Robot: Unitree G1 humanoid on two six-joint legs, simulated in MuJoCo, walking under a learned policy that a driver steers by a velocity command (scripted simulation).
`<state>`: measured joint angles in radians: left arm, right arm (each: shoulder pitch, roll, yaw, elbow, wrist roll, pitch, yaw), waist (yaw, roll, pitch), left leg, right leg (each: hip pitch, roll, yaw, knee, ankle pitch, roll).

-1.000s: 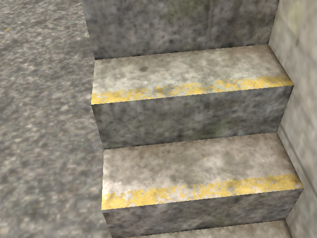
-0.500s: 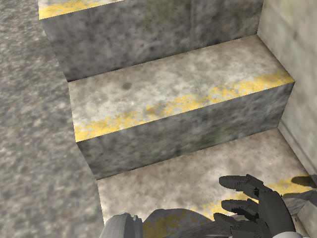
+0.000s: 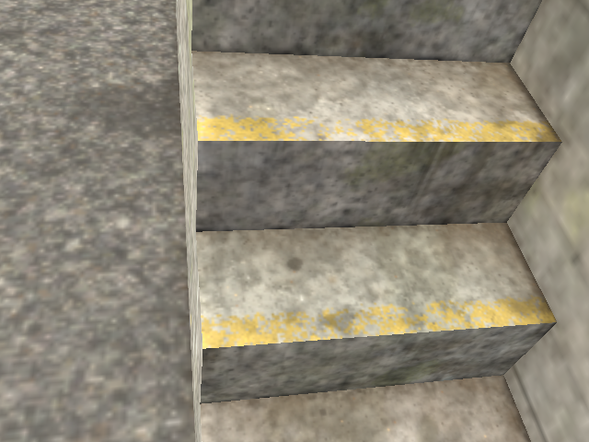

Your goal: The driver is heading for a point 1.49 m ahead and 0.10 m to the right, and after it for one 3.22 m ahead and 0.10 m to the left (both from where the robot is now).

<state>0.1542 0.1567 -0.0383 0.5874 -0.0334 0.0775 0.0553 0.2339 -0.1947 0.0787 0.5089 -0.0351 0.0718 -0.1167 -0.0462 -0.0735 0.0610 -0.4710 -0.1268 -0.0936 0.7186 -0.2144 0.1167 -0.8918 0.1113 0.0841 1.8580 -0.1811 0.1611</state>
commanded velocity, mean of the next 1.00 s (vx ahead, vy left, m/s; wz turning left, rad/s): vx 0.35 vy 0.00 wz -0.05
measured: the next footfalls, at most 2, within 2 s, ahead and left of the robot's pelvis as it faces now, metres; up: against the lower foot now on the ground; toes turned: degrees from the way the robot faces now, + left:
right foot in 0.82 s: -0.08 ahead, -0.27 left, -0.21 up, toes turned -10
left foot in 1.24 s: +0.10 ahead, -0.05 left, +0.00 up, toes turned -16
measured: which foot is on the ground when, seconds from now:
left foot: down 0.00-0.74, up 0.76-1.00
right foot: up 0.00-0.80, down 0.82-1.00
